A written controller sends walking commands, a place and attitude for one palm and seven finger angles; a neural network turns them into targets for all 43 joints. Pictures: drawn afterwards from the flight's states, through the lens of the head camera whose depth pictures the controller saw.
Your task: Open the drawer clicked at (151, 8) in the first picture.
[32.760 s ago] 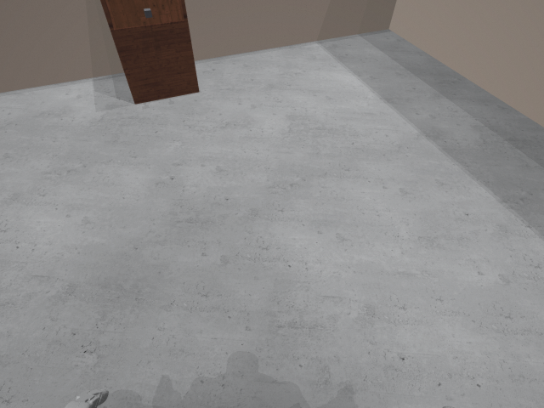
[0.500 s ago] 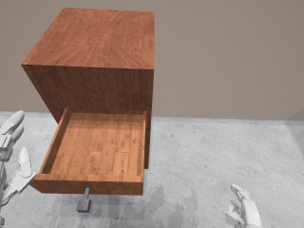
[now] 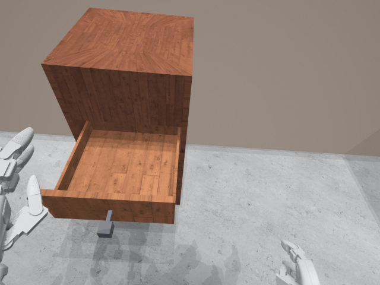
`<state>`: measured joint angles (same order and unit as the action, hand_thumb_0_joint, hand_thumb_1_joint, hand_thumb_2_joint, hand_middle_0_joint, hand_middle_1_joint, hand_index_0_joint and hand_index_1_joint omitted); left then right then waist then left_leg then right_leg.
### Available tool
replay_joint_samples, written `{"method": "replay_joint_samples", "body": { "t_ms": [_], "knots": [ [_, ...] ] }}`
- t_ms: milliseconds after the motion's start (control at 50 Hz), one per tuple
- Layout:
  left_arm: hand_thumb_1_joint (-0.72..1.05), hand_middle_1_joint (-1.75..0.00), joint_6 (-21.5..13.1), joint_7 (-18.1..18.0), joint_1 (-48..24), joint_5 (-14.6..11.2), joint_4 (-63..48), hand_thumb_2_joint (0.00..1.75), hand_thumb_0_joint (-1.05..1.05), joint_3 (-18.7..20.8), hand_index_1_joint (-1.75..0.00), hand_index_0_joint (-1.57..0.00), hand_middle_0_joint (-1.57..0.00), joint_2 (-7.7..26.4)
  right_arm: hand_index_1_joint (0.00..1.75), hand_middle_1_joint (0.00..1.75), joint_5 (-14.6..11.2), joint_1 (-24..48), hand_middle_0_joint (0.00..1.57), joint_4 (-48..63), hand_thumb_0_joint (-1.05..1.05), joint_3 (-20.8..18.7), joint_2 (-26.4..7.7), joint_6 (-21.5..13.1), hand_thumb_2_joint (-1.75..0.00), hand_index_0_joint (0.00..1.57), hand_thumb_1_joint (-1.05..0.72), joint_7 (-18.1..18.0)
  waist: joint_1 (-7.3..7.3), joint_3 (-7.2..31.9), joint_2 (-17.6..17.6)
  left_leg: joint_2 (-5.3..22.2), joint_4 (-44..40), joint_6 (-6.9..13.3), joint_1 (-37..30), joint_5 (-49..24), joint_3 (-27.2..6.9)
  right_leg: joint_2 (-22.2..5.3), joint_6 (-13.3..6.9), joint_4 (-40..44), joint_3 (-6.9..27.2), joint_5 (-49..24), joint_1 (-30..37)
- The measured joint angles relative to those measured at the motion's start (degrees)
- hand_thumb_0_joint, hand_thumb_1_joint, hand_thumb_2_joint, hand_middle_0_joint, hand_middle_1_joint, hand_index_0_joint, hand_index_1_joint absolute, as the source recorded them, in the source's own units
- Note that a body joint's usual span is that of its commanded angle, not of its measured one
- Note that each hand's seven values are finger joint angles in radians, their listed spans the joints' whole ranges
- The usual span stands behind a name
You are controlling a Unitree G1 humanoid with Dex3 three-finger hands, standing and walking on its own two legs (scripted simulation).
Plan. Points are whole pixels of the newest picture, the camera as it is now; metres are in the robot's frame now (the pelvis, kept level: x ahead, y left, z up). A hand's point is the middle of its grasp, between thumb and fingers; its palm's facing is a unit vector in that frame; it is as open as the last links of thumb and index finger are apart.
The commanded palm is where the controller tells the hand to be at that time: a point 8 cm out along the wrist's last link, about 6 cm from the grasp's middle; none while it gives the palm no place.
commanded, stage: step back with the hand held close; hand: left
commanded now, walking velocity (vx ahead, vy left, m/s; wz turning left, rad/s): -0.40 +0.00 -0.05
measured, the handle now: (107, 223) +0.32 +0.24 -0.21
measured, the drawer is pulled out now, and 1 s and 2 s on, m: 0.30 0.30 0.30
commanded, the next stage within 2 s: stop stepping back and stand still in 0.68 s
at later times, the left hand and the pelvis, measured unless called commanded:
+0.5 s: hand (9, 281) +0.11 +0.22 +0.16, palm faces +0.32 -0.84 -0.45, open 7.4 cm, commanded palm +0.04 +0.27 +0.19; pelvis -0.08 -0.01 +0.00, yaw +2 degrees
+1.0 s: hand out of the picture -0.02 +0.15 +0.17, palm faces +0.27 -0.82 -0.50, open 7.4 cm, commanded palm -0.07 +0.20 +0.19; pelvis -0.21 -0.08 +0.01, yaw -3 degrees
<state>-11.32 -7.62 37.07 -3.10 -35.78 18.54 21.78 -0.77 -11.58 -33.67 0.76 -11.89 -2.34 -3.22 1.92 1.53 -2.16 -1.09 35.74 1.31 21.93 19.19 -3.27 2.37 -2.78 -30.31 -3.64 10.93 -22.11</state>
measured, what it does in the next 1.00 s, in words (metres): walks backwards: right foot, then left foot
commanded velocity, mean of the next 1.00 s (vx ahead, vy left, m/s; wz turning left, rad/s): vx -0.24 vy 0.05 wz -0.04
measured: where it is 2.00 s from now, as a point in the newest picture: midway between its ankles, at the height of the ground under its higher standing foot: outside the picture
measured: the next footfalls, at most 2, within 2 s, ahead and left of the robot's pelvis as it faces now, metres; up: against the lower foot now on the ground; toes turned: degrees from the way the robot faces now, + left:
right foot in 0.18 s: +0.00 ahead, -0.12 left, +0.00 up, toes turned +2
left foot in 0.48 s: -0.03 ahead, +0.11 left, +0.00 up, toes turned +0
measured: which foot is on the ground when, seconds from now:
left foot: down 0.00-0.30, up 0.32-0.46, down 0.48-0.78, up 0.80-1.00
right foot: down 0.00-0.06, up 0.08-0.16, down 0.18-0.48, up 0.50-0.72, down 0.74-1.00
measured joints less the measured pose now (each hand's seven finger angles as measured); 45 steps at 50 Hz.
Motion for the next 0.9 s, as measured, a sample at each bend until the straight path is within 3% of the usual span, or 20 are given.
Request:
{"method": "replay_joint_samples", "body": {
  "t_ms": [40,140,200,300,400,440,480,500,540,620,740,800,860,900],
  "knots": [
    [0.89,-0.30,-0.16,-0.54,1.38,0.37,-1.57,0.90,0.02,0.74,-0.30,-0.21,-0.22,0.87,0.30,0.30,0.33,-0.83,0.20,-0.44,0.01,-0.21,-0.34,0.08,-0.90,0.20,-0.90,-0.64,-0.31,-0.69,-1.05,-0.07,-1.91,-0.23,-0.26,-5.63,0.42,-0.42,0.62,-0.16,-0.01,-0.11,-0.25],
    [0.88,-0.30,-0.98,-1.62,1.72,1.40,-2.75,0.90,0.02,4.62,-0.30,-0.22,-0.22,3.07,0.30,0.30,1.42,-2.23,0.20,-0.33,0.01,-1.04,0.17,-2.20,-0.90,0.20,-0.90,-1.44,-0.77,-0.40,-0.18,0.38,-1.91,-0.89,1.66,-5.91,-0.40,0.57,2.18,-6.29,2.47,7.69,-0.20],
    [0.89,-0.30,-1.77,-1.92,0.85,0.76,-3.01,0.90,0.02,6.47,-0.30,-0.21,-0.21,3.05,0.30,0.30,1.33,-1.22,0.20,-0.90,0.01,-0.79,1.08,-3.52,-0.90,0.20,-0.90,-0.96,-1.71,0.60,-0.30,0.66,-1.14,-1.44,3.95,-6.31,0.34,0.15,2.11,-3.02,4.52,8.55,3.27],
    [0.89,-0.30,-2.11,-0.39,-3.26,0.20,-0.08,0.90,0.02,3.80,-0.30,-0.21,-0.21,1.05,0.30,0.30,0.17,3.68,0.20,-2.00,0.01,-0.55,1.45,-3.36,-0.90,0.20,-0.90,0.16,-1.65,-2.18,2.35,2.94,-1.59,-2.42,4.93,-8.83,-0.11,2.38,0.59,-1.65,3.94,4.07,2.30],
    [0.89,-0.30,-1.14,1.01,-1.54,0.16,0.44,0.90,0.02,0.53,-0.30,-0.21,-0.22,0.59,0.30,0.30,-0.67,3.44,0.20,-1.94,0.01,-1.68,1.34,-1.16,-0.90,0.20,-0.90,0.52,-0.87,-0.03,0.39,0.03,11.34,-1.86,5.79,2.79,0.59,0.28,0.34,-0.48,4.12,2.84,1.76],
    [0.88,-0.30,-0.99,0.92,0.12,0.34,-0.28,0.90,0.02,1.31,-0.30,-0.22,-0.22,0.91,0.30,0.30,-0.42,2.99,0.20,-1.39,0.01,-1.32,1.14,-0.07,-0.90,0.20,-0.90,-0.02,-0.71,0.76,-0.92,0.24,6.52,-1.62,2.51,2.29,1.51,-0.41,0.74,0.58,4.25,1.68,1.36],
    [0.88,-0.30,-0.90,0.56,0.68,0.27,-1.36,0.90,0.02,2.42,-0.30,-0.22,-0.22,1.52,0.30,0.30,-0.23,3.03,0.20,-0.25,0.01,-1.18,0.18,0.31,-0.90,0.20,-0.90,-0.69,-0.33,0.39,-0.38,1.70,-4.50,-1.19,-1.90,-5.30,1.48,-0.10,1.21,-0.39,3.16,1.36,-0.02],
    [0.88,-0.30,-0.88,0.35,-0.20,0.36,-1.34,0.90,0.02,3.03,-0.30,-0.22,-0.22,2.34,0.30,0.30,-0.02,3.61,0.20,-0.41,0.01,-1.61,0.46,0.21,-0.90,0.20,-0.91,-0.96,-0.27,-0.51,-1.28,1.08,-5.30,-1.22,-1.60,-6.42,1.48,-0.70,1.69,-2.39,3.28,1.93,-1.28],
    [0.88,-0.30,-1.00,0.06,-1.55,0.14,-0.78,0.90,0.02,4.19,-0.30,-0.22,-0.22,3.33,0.30,0.30,0.29,4.70,0.20,-0.94,0.01,-1.94,1.50,-0.56,-0.90,0.20,-0.91,-0.71,-1.52,-2.23,-3.14,0.41,-5.17,-1.48,-1.18,-6.69,2.49,-0.85,2.34,-9.01,4.99,8.07,-3.72],
    [0.89,-0.30,0.06,-0.10,-0.75,-0.65,-1.38,0.90,0.02,4.82,-0.30,-0.21,-0.21,2.10,0.29,0.30,1.14,4.98,0.20,-0.90,0.01,-1.18,3.17,-3.33,-0.90,0.20,-0.91,0.29,-2.51,-2.50,-2.06,2.68,-5.56,-2.15,-0.10,-7.86,3.28,0.16,3.25,-18.00,4.71,14.89,-4.57],
    [0.89,-0.30,0.18,0.29,-2.12,-0.62,-3.94,0.90,0.02,3.64,-0.30,-0.21,-0.21,1.18,0.30,0.30,0.93,5.08,0.20,-0.89,0.01,0.83,4.30,-5.04,-0.90,0.20,-0.90,1.83,-3.78,-2.39,-0.42,6.38,-3.53,-4.28,3.68,-9.75,4.34,-1.49,4.07,-7.29,3.20,10.14,4.08],
    [0.89,-0.30,-0.53,1.35,-5.14,-0.07,-2.36,0.90,0.02,2.91,-0.30,-0.21,-0.21,0.97,0.30,0.30,0.67,6.13,0.20,-1.56,0.01,0.76,3.30,-4.48,-0.90,0.20,-0.90,2.16,-3.15,-4.42,3.12,9.21,-0.65,-3.90,6.55,-8.56,1.99,1.56,1.17,-3.61,1.06,8.97,4.89],
    [0.89,-0.30,-1.16,1.67,-4.12,0.28,-1.34,0.90,0.02,2.10,-0.30,-0.21,-0.21,1.47,0.30,0.30,-0.49,4.32,0.20,-2.50,0.01,-0.21,2.72,-2.72,-0.90,0.20,-0.90,2.41,-2.13,-3.85,1.35,4.62,14.00,-2.91,10.15,1.24,0.39,0.19,-0.50,-2.75,0.92,6.06,3.50],
    [0.88,-0.30,-1.22,1.26,-0.46,0.44,-0.71,0.90,0.02,2.57,-0.30,-0.22,-0.22,1.32,0.30,0.30,-0.64,2.22,0.20,-2.65,0.01,-0.58,2.12,-1.09,-0.90,0.20,-0.90,1.87,-1.40,-1.84,-0.24,1.87,22.25,-2.91,10.26,2.10,1.54,-0.92,-0.69,-0.79,1.89,4.48,3.16]
  ]
}}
